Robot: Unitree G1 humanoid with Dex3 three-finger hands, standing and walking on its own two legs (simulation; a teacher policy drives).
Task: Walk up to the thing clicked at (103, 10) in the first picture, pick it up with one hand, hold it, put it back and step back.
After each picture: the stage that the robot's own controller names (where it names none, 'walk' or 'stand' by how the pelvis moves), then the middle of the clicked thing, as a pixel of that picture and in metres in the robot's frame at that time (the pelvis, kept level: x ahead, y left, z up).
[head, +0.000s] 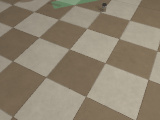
stand; (104, 7) +2.19 -0.30 -0.72
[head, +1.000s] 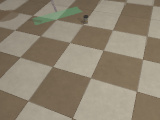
walk; (85, 19) +2.06 +0.10 -0.70
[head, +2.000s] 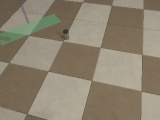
walk; (66, 34) +1.46 +0.26 -0.72
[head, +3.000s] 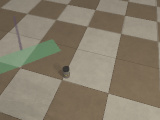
walk; (66, 72) +0.94 +0.18 -0.70
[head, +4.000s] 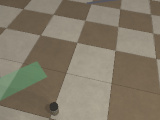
walk; (54, 109) +0.55 +0.19 -0.71
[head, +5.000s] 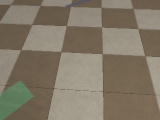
stand; out of the picture +0.36 +0.30 -0.71
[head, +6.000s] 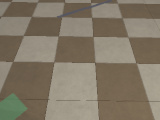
stand; out of the picture +0.32 +0.30 -0.72
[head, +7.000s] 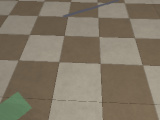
stand; out of the picture +0.31 +0.29 -0.73
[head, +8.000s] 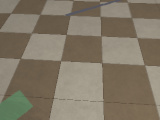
stand; out of the picture +0.31 +0.29 -0.73
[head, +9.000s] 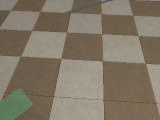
go down; out of the picture +0.31 +0.28 -0.73
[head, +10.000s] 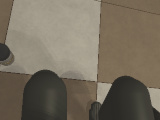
go down; (3, 55) +0.40 +0.33 -0.29
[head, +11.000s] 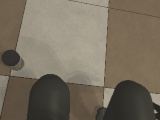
approach; (14, 61) +0.39 +0.33 -0.30
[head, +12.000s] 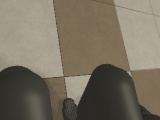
close in; out of the picture +0.37 +0.36 -0.22
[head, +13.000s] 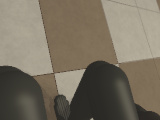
rest palm; out of the picture +0.36 +0.37 -0.21
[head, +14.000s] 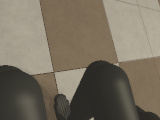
lift; out of the picture +0.35 +0.37 -0.21
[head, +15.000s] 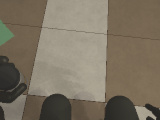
lift; (12, 80) +0.32 +0.24 -0.02
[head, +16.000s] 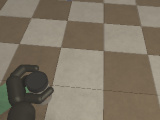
hold; (39, 89) +0.32 +0.17 +0.01
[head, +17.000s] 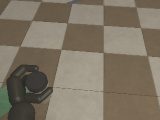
hold; (39, 88) +0.33 +0.17 +0.01
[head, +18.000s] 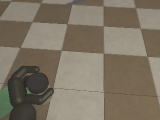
hold; (40, 89) +0.33 +0.17 +0.01
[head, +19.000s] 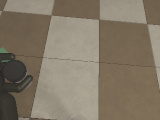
crouch; (18, 75) +0.37 +0.23 -0.03
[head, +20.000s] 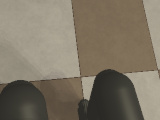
lower; out of the picture +0.44 +0.34 -0.11
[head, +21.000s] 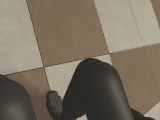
lower; out of the picture +0.40 +0.37 -0.22
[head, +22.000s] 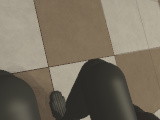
lower; out of the picture +0.38 +0.37 -0.22
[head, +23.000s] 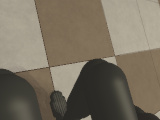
lower; out of the picture +0.37 +0.37 -0.22
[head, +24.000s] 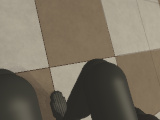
lower; out of the picture +0.38 +0.37 -0.22
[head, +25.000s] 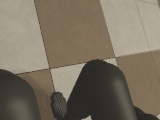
open; out of the picture +0.38 +0.36 -0.22
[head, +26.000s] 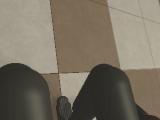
stand; out of the picture +0.38 +0.35 -0.23
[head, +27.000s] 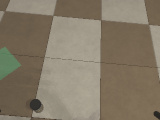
stand; (37, 106) +0.38 +0.28 -0.56
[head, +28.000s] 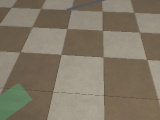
stand; out of the picture +0.36 +0.27 -0.67
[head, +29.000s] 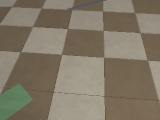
stand; out of the picture +0.35 +0.27 -0.67
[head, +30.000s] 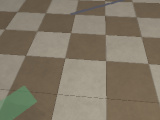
stand; out of the picture +0.36 +0.27 -0.72
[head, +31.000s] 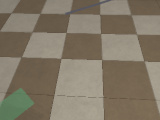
stand; out of the picture +0.35 +0.28 -0.73
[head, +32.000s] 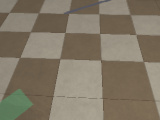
stand; out of the picture +0.33 +0.28 -0.73
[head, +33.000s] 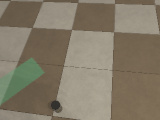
walk; (56, 106) +0.44 +0.28 -0.70
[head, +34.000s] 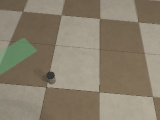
walk; (51, 78) +0.69 +0.24 -0.70
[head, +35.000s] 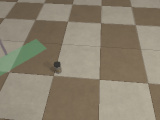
stand; (57, 67) +0.98 +0.30 -0.70
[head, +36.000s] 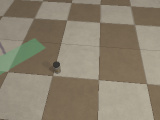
stand; (57, 67) +0.97 +0.27 -0.72
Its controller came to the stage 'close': yes
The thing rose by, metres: 0.72
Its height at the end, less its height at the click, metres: +0.00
